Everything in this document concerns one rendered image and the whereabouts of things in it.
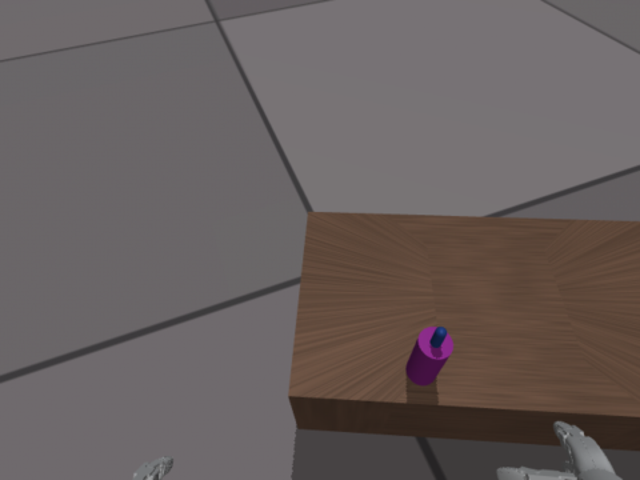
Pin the bottle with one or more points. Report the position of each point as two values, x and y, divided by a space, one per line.
432 349

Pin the left robot hand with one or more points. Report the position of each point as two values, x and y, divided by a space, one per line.
155 470

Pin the right robot hand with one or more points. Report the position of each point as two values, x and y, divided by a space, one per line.
583 454

